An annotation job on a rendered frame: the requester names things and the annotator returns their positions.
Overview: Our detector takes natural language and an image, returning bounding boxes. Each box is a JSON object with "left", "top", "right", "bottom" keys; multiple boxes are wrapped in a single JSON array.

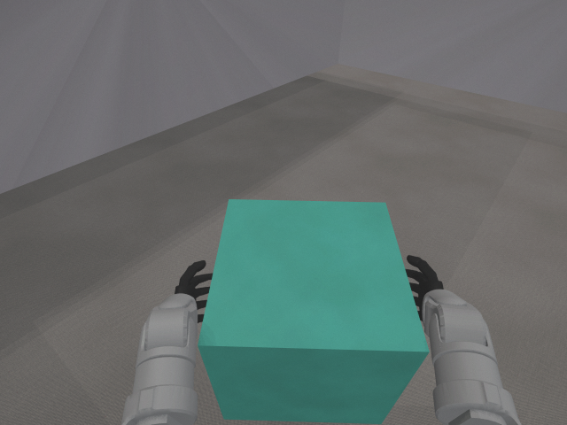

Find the robot right hand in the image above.
[{"left": 406, "top": 255, "right": 444, "bottom": 321}]

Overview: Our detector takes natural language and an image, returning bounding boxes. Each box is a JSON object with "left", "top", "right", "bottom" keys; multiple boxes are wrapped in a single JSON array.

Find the robot left hand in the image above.
[{"left": 175, "top": 260, "right": 213, "bottom": 323}]

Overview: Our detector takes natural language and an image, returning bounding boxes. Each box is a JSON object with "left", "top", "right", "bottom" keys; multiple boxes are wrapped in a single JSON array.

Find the robot right forearm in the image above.
[{"left": 422, "top": 290, "right": 522, "bottom": 425}]

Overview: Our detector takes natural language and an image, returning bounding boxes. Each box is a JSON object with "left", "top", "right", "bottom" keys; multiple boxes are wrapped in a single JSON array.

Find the carton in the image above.
[{"left": 198, "top": 199, "right": 430, "bottom": 424}]

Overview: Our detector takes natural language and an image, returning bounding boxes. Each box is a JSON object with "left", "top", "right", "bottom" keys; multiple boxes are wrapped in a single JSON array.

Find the robot left forearm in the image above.
[{"left": 121, "top": 293, "right": 198, "bottom": 425}]

